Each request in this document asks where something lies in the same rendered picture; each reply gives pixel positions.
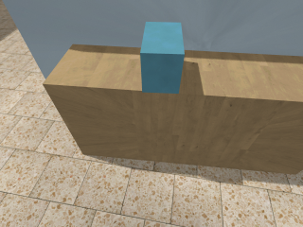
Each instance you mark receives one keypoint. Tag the pedestal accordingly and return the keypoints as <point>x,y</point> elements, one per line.
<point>234,110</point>

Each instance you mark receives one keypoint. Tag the carton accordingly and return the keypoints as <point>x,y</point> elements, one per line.
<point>162,56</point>

